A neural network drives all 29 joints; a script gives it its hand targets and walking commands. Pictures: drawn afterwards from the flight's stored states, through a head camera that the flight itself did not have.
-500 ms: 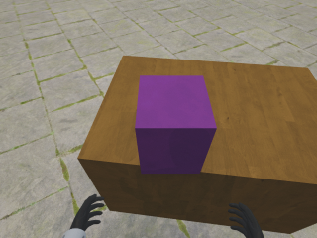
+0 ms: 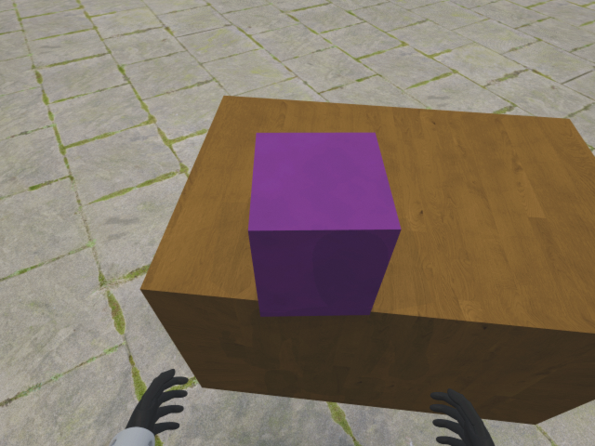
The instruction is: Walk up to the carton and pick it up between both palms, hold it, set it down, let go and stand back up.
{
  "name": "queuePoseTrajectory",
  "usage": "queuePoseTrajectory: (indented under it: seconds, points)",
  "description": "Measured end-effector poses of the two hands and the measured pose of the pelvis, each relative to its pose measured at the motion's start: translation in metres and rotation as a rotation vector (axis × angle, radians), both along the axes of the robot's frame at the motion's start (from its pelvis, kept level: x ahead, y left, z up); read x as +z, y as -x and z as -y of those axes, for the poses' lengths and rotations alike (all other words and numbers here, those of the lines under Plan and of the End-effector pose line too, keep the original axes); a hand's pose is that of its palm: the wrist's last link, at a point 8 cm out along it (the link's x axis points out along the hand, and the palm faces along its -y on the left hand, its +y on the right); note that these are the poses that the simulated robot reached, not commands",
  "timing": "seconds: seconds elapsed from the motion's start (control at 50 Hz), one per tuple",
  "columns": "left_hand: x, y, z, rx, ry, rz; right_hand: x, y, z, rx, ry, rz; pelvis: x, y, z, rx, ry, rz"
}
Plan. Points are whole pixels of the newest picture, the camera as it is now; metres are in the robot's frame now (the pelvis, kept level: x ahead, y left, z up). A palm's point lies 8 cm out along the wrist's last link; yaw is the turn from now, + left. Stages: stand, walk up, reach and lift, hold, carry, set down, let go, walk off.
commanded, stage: let go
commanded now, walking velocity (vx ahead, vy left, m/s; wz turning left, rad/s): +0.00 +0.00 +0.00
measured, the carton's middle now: (315, 228) +0.46 +0.00 -0.02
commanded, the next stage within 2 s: stand in 0.26 s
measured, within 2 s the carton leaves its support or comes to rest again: neither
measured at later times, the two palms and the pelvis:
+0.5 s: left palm out of the picture +0.11 +0.24 -0.11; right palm out of the picture +0.08 -0.25 -0.12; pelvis +0.01 +0.01 -0.01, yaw -1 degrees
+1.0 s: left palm out of the picture +0.02 +0.25 -0.14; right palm out of the picture -0.03 -0.20 -0.15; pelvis -0.01 +0.02 +0.00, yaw -2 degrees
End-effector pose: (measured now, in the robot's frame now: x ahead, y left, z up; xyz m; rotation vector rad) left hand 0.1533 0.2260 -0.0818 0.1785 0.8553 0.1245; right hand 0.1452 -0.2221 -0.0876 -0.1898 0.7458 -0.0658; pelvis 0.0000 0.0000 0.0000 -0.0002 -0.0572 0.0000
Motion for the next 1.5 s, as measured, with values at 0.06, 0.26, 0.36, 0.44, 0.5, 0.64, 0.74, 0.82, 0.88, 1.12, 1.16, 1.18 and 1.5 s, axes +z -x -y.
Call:
queuePoseTrajectory:
  seconds: [0.06, 0.26, 0.36, 0.44, 0.5, 0.64, 0.74, 0.82, 0.88, 1.12, 1.16, 1.18, 1.5]
  points:
    - [0.001, -0.003, 0.0, -0.008, 0.0, 0.002, 0.0, -0.001, 0.0, 0.001, -0.001, 0.004, 0.0, -0.001, -0.001, -0.001, 0.0, 0.001]
    - [0.001, -0.006, 0.002, -0.022, 0.015, 0.0, -0.002, 0.0, -0.001, 0.002, -0.002, 0.003, 0.0, -0.005, -0.003, -0.003, 0.001, 0.003]
    - [-0.006, 0.002, -0.004, -0.053, -0.01, 0.012, -0.015, 0.013, 0.009, -0.044, 0.017, -0.136, -0.004, -0.006, -0.003, -0.007, 0.01, -0.032]
    - [-0.02, 0.024, -0.013, -0.029, -0.009, -0.044, -0.028, 0.041, 0.022, -0.111, 0.03, -0.262, -0.007, -0.009, -0.004, -0.015, 0.012, -0.047]
    - [-0.031, 0.043, -0.016, -0.012, -0.006, -0.101, -0.034, 0.064, 0.029, -0.147, 0.038, -0.329, -0.009, -0.01, -0.006, -0.018, 0.013, -0.054]
    - [-0.046, 0.075, -0.019, 0.003, 0.007, -0.199, -0.041, 0.108, 0.024, -0.206, 0.034, -0.418, -0.009, -0.008, -0.011, -0.026, 0.011, -0.059]
    - [-0.05, 0.089, -0.021, 0.019, 0.014, -0.232, -0.046, 0.132, 0.011, -0.228, 0.018, -0.466, -0.007, -0.004, -0.015, -0.029, 0.01, -0.054]
    - [-0.052, 0.102, -0.022, 0.027, 0.017, -0.263, -0.05, 0.147, 0.0, -0.24, -0.003, -0.495, -0.006, -0.001, -0.019, -0.031, 0.009, -0.051]
    - [-0.054, 0.112, -0.023, 0.038, 0.019, -0.291, -0.053, 0.158, -0.009, -0.244, -0.019, -0.519, -0.006, 0.002, -0.021, -0.029, 0.008, -0.051]
    - [-0.06, 0.159, -0.02, 0.072, 0.022, -0.43, -0.061, 0.191, -0.028, -0.256, -0.057, -0.618, -0.004, 0.01, -0.024, -0.033, 0.001, -0.05]
    - [-0.061, 0.166, -0.017, 0.073, 0.029, -0.454, -0.062, 0.195, -0.03, -0.259, -0.063, -0.63, -0.003, 0.011, -0.024, -0.032, 0.001, -0.05]
    - [-0.062, 0.169, -0.015, 0.074, 0.033, -0.465, -0.062, 0.197, -0.031, -0.26, -0.065, -0.635, -0.003, 0.011, -0.024, -0.031, 0.001, -0.049]
    - [-0.069, 0.181, 0.005, 0.067, 0.069, -0.511, -0.066, 0.207, -0.037, -0.271, -0.079, -0.661, -0.004, 0.015, -0.021, -0.041, 0.0, -0.038]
